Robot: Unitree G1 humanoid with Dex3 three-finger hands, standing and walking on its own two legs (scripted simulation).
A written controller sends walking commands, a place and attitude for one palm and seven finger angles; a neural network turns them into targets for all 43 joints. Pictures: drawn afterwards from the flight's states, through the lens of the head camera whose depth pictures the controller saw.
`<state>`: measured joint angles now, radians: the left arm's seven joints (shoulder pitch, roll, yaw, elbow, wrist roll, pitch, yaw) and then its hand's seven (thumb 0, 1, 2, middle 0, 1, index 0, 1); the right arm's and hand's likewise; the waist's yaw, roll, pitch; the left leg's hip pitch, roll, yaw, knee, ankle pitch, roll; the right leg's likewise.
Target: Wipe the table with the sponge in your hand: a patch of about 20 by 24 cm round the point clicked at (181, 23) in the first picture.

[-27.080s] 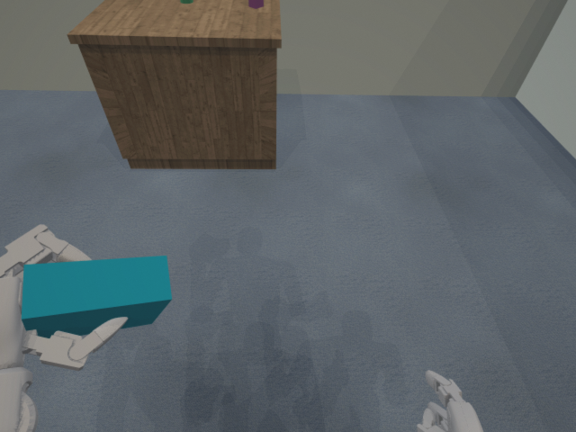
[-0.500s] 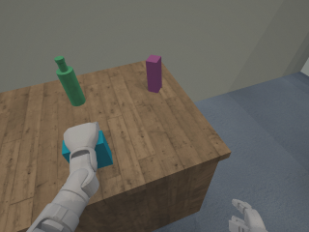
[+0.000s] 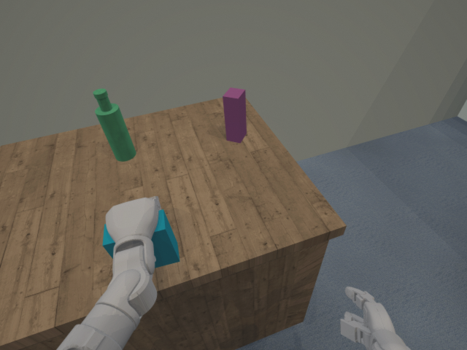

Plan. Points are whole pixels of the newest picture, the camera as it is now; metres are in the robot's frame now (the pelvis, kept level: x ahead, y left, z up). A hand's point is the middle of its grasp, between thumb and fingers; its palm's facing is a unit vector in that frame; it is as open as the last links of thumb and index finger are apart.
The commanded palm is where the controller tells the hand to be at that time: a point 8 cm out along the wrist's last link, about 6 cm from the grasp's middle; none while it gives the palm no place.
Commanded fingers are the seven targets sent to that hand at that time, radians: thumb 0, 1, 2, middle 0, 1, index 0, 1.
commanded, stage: slide across to the third lane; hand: left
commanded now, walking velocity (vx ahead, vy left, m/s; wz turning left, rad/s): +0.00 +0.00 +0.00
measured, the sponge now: (147, 249) +0.30 +0.22 -0.01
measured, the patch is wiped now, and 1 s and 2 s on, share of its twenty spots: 0.75 0.85 1.00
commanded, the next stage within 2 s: wipe forward along the third lane in 0.50 s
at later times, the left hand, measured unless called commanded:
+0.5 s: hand (167, 225) +0.33 +0.18 +0.04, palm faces -0.04 -0.04 -1.00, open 9.1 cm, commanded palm +0.30 +0.15 +0.08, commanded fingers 0.00 0.10 1.30 -1.20 -1.60 -1.20 -1.60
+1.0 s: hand (177, 212) +0.37 +0.17 +0.03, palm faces -0.06 -0.04 -1.00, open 9.1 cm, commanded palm +0.35 +0.17 +0.07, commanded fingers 0.00 0.10 1.30 -1.20 -1.60 -1.20 -1.60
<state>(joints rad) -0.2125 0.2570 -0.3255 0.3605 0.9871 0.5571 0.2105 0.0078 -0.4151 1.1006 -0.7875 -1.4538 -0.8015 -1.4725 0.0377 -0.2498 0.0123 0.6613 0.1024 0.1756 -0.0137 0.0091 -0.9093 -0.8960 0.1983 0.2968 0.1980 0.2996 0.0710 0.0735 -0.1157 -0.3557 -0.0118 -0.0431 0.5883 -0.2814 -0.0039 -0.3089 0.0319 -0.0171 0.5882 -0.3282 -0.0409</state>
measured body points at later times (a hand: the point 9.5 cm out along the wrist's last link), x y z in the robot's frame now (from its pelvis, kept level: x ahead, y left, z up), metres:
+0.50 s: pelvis -0.01 -0.01 +0.00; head -0.03 -0.04 +0.45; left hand +0.33 +0.17 +0.09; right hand +0.20 -0.22 -0.11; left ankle +0.01 +0.13 -0.73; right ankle -0.01 -0.10 -0.73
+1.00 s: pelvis -0.02 -0.01 +0.00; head -0.02 -0.04 +0.45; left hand +0.37 +0.16 +0.09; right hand +0.16 -0.25 -0.12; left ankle +0.01 +0.12 -0.73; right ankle -0.01 -0.10 -0.73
